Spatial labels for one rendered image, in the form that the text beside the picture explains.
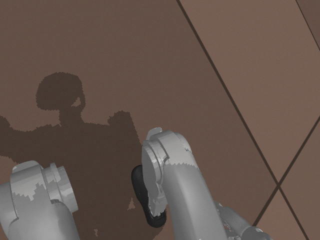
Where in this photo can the right robot arm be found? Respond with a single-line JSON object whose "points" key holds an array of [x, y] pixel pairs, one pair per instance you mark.
{"points": [[255, 233]]}

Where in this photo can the right robot foot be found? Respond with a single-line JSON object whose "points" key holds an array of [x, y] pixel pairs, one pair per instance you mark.
{"points": [[142, 195]]}

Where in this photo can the right robot hand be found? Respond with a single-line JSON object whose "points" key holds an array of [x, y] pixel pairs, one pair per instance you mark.
{"points": [[232, 220]]}

